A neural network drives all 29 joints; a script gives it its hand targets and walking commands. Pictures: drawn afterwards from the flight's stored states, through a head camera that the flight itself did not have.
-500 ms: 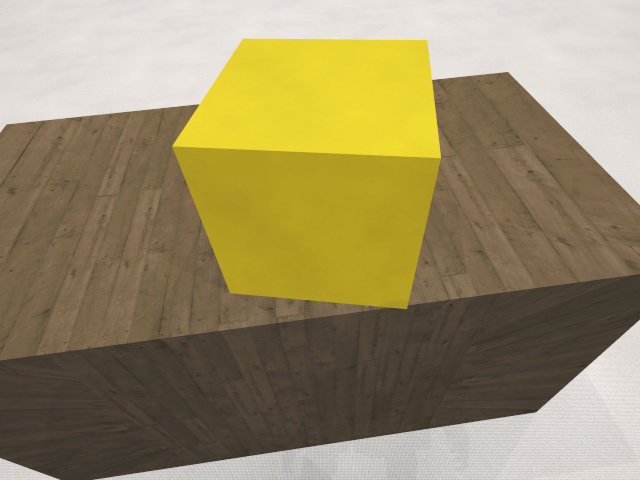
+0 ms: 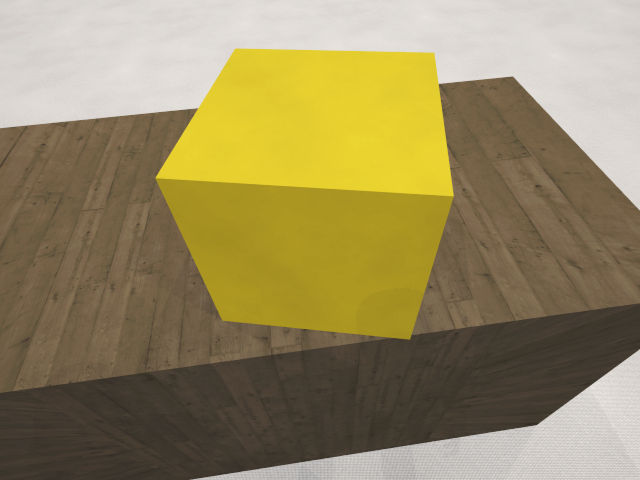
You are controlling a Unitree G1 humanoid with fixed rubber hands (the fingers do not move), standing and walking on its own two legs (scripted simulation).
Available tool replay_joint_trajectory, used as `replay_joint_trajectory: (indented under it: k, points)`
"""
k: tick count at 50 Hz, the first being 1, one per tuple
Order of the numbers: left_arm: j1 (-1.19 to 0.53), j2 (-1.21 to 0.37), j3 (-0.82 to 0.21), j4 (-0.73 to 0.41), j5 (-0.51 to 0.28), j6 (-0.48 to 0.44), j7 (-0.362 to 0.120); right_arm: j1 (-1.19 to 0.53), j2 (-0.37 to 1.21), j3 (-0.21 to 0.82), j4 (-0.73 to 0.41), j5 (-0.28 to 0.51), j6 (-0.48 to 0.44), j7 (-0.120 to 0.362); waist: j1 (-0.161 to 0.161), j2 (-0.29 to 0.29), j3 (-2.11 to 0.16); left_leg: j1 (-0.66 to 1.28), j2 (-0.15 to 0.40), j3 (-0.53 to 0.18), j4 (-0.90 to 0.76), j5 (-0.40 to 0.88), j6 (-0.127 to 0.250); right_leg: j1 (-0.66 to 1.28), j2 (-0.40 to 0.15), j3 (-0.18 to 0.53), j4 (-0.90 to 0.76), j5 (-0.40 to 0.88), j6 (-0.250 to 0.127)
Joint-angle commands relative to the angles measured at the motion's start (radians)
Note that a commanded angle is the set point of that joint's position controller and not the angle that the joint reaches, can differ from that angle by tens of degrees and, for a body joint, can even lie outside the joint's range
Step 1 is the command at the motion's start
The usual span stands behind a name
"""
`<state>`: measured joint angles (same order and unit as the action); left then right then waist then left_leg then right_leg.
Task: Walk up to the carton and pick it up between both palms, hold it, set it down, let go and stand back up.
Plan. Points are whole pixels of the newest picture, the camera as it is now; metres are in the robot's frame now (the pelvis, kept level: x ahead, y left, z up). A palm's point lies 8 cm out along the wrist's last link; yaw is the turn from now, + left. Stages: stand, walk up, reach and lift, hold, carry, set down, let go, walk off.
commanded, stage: stand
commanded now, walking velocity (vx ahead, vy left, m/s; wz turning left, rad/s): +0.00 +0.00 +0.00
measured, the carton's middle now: (322, 193) +0.47 +0.02 +0.09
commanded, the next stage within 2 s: none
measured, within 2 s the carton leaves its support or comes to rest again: neither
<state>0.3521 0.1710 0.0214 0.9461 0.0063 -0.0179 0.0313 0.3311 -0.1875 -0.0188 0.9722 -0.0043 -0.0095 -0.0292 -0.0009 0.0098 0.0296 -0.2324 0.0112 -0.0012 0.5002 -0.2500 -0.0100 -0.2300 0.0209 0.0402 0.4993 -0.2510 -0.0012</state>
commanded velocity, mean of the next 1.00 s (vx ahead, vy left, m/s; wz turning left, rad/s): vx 0.00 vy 0.00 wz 0.00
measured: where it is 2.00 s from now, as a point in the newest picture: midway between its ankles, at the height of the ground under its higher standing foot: outside the picture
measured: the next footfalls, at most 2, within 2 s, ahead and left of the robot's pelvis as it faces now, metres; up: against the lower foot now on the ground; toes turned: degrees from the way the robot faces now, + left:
none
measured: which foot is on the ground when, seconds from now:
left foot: down 0.00-1.00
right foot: down 0.00-1.00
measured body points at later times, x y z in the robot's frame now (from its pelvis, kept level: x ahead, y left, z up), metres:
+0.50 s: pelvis +0.04 +0.00 +0.00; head +0.06 +0.00 +0.45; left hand +0.07 +0.24 -0.15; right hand +0.07 -0.23 -0.15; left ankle +0.01 +0.12 -0.74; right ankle +0.01 -0.12 -0.74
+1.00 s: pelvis +0.05 +0.00 +0.00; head +0.06 +0.00 +0.45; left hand +0.06 +0.23 -0.15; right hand +0.07 -0.23 -0.15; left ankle +0.01 +0.13 -0.74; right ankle +0.01 -0.12 -0.74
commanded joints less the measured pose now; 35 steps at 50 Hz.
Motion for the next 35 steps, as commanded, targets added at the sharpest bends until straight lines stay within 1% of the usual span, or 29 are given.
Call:
replay_joint_trajectory:
  k: [1,17,25,27,35]
  points:
    - [0.078,0.146,0.024,-0.049,-0.002,-0.016,0.01,0.065,-0.133,-0.022,-0.039,0.002,-0.015,-0.009,0.0,-0.013,0.038,0.008,0.088,-0.091,-0.12,0.093,0.022,-0.023,-0.102,0.091,-0.119,0.11,-0.002]
    - [0.024,0.143,0.004,-0.011,-0.004,-0.014,0.021,0.02,-0.132,-0.003,-0.015,0.006,-0.01,-0.019,0.0,-0.012,0.018,0.092,0.098,-0.066,-0.106,0.306,0.016,0.049,-0.114,0.064,-0.109,0.305,-0.003]
    - [0.009,0.141,-0.002,0.011,-0.005,-0.01,0.025,0.012,-0.129,0.0,-0.001,0.006,-0.007,-0.022,0.0,-0.003,0.009,0.117,0.1,-0.059,-0.104,0.365,0.015,0.072,-0.118,0.051,-0.109,0.357,-0.002]
    - [0.004,0.141,-0.003,0.017,-0.005,-0.009,0.026,0.012,-0.128,0.0,0.001,0.006,-0.006,-0.023,-0.001,-0.01,0.009,0.119,0.1,-0.059,-0.105,0.368,0.014,0.076,-0.117,0.046,-0.111,0.355,-0.001]
    - [-0.001,0.137,-0.008,0.039,-0.006,-0.006,0.028,0.011,-0.125,0.002,0.016,0.006,-0.005,-0.026,0.001,-0.004,0.015,0.125,0.1,-0.056,-0.109,0.382,0.014,0.088,-0.121,0.036,-0.118,0.365,0.002]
